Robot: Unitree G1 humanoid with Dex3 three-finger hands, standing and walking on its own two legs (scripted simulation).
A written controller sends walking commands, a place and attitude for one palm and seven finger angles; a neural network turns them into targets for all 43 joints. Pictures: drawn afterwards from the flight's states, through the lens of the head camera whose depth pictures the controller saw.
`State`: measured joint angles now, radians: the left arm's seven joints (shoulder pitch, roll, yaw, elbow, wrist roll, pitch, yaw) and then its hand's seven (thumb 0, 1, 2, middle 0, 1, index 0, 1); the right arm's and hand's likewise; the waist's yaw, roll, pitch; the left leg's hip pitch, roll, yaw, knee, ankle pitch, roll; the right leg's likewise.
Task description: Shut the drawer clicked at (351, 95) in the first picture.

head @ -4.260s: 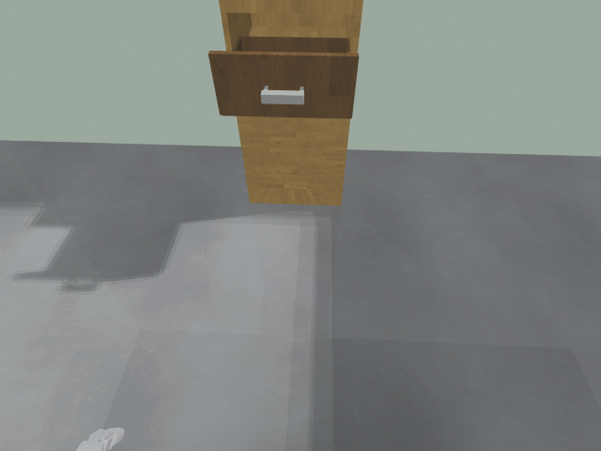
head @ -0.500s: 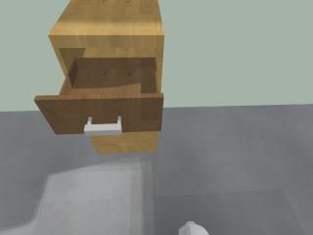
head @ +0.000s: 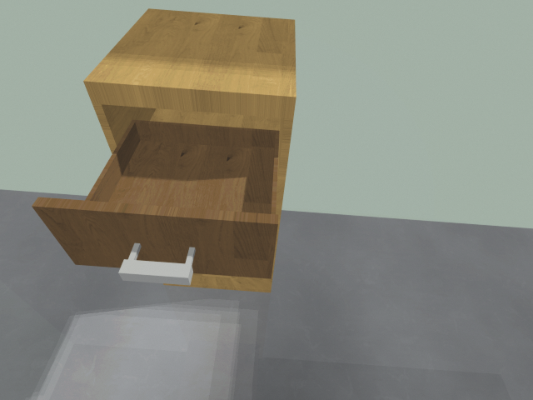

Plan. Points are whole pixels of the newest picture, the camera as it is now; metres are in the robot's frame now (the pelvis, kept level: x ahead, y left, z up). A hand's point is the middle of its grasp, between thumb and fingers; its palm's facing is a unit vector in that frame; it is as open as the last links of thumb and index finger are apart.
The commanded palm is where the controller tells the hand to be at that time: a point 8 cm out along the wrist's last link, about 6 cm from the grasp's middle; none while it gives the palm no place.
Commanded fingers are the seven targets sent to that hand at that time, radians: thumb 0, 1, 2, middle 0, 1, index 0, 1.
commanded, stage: come to a stop and stand still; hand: left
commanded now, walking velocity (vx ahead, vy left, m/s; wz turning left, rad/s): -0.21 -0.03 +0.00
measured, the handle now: (160, 261) +0.33 +0.22 -0.02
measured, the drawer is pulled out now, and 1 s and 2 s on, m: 0.29 0.29 0.29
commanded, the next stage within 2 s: look again from close up in 1.34 s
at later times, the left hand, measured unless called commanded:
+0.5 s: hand out of the picture -0.02 +0.17 -0.17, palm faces +0.02 -0.96 -0.28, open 7.4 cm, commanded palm none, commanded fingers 0.00 0.90 0.90 -0.20 -0.30 -0.20 -0.30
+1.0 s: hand out of the picture -0.07 +0.18 -0.18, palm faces +0.09 -0.98 -0.19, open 7.4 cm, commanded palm none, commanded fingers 0.00 0.90 0.90 -0.20 -0.30 -0.20 -0.30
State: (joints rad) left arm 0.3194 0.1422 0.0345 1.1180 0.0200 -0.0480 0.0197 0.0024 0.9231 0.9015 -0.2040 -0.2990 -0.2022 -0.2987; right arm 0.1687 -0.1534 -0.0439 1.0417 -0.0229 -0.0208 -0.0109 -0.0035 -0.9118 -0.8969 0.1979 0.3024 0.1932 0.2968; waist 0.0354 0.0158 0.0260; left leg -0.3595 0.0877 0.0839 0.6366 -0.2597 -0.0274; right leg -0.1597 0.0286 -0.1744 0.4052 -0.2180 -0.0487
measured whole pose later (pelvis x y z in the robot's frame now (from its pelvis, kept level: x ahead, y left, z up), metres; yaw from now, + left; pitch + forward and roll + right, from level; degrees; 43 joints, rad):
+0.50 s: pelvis -0.03 -0.02 -0.01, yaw -3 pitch -2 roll +1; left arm 0.29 0.18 0.05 1.07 0.03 0.01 0.04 0.01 0.91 0.90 -0.20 -0.30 -0.20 -0.30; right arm 0.17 -0.18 -0.06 1.08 -0.02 0.04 -0.03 -0.01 -0.91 -0.90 0.20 0.30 0.20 0.30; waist 0.01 0.02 0.04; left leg -0.34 0.06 0.13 0.53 -0.20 0.00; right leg -0.20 -0.04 -0.05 0.57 -0.32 0.00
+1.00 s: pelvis -0.05 +0.00 +0.00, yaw -1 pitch -1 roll +0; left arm 0.30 0.17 0.04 1.14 0.02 0.02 0.04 0.01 0.91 0.90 -0.20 -0.30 -0.20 -0.30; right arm 0.26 -0.14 -0.03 1.12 -0.02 0.00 -0.04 0.00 -0.92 -0.90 0.20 0.30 0.20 0.30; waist 0.04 -0.03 0.04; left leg -0.16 0.02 0.07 0.46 -0.28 0.01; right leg -0.20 -0.07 -0.07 0.48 -0.25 0.03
